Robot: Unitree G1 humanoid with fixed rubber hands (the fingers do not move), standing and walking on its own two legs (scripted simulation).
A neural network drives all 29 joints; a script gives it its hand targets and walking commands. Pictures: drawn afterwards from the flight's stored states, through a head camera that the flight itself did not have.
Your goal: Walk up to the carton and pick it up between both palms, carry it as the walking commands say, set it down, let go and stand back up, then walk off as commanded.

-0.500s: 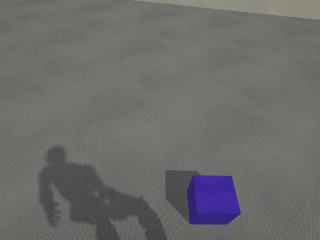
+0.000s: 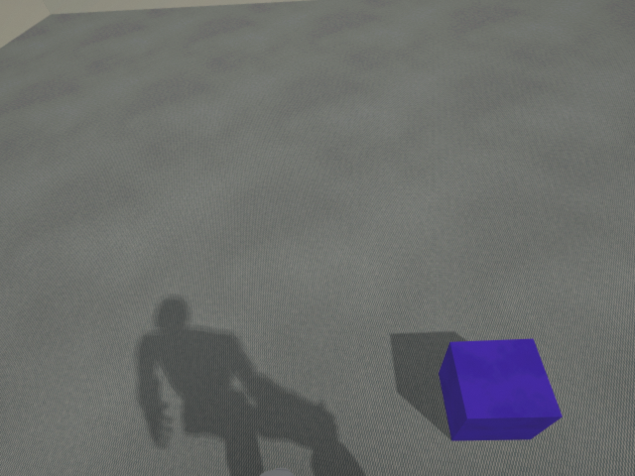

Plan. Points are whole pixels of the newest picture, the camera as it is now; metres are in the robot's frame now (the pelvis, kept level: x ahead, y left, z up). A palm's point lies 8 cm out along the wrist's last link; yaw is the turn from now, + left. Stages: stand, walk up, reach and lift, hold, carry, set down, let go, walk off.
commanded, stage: walk off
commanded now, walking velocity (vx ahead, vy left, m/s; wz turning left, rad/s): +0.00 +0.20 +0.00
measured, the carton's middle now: (491, 391) +0.43 -0.38 -0.66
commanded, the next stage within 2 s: stand in 0.34 s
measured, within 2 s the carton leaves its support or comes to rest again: neither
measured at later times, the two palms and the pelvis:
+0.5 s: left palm out of the picture +0.08 +0.40 -0.14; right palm out of the picture +0.05 -0.10 -0.15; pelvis +0.01 +0.14 -0.01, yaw +0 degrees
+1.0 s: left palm out of the picture +0.02 +0.37 -0.16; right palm out of the picture -0.01 -0.06 -0.14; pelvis +0.04 +0.16 +0.00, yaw +0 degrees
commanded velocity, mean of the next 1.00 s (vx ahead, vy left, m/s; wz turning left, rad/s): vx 0.00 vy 0.06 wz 0.00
